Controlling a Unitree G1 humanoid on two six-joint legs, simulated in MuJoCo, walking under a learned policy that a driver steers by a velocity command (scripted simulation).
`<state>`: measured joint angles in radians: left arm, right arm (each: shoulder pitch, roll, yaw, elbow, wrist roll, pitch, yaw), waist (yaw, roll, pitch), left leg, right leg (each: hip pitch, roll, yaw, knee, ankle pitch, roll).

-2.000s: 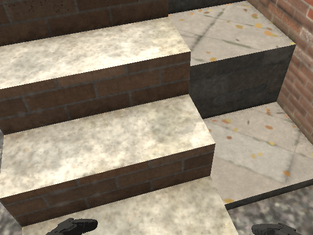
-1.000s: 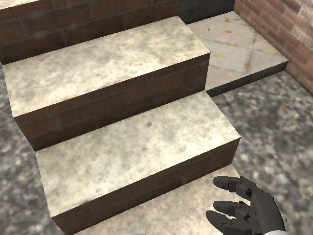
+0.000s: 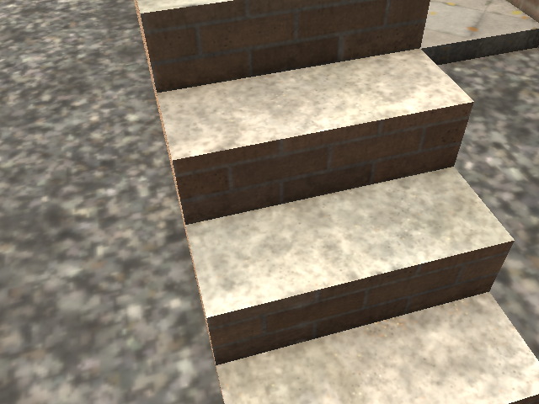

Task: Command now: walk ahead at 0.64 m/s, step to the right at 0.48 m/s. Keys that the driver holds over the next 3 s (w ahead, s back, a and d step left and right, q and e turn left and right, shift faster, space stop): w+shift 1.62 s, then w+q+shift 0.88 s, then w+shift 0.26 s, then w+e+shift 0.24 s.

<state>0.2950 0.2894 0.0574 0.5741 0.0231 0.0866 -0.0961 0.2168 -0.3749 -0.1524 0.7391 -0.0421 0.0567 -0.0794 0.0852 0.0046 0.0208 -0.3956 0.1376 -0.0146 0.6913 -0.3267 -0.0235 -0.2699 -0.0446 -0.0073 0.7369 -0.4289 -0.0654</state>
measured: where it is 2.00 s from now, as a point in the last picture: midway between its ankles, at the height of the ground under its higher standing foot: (411, 247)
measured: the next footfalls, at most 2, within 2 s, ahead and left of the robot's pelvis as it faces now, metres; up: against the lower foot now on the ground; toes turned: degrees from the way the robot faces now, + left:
left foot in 0.26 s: +0.01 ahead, +0.00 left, +0.00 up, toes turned +5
right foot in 0.52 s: +0.07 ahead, -0.21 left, +0.00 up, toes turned -1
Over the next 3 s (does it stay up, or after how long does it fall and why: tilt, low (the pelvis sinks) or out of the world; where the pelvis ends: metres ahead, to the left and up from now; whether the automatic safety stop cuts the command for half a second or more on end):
stays up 1.22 0.12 0.78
